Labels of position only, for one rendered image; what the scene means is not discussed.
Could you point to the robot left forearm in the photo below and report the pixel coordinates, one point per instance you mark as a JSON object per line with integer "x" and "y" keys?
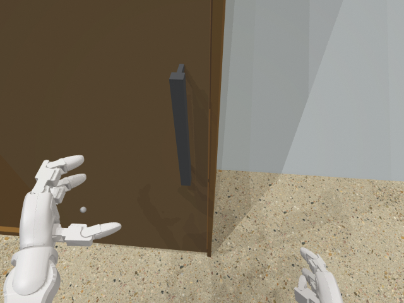
{"x": 35, "y": 278}

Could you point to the right robot hand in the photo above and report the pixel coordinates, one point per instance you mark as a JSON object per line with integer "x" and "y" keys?
{"x": 324, "y": 288}

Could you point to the handle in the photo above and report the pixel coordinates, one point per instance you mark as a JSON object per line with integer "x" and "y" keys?
{"x": 179, "y": 107}

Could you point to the left robot hand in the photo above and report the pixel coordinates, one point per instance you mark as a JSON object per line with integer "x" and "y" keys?
{"x": 39, "y": 212}

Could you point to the wardrobe door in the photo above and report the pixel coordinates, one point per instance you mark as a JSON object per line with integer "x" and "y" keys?
{"x": 12, "y": 194}
{"x": 91, "y": 78}

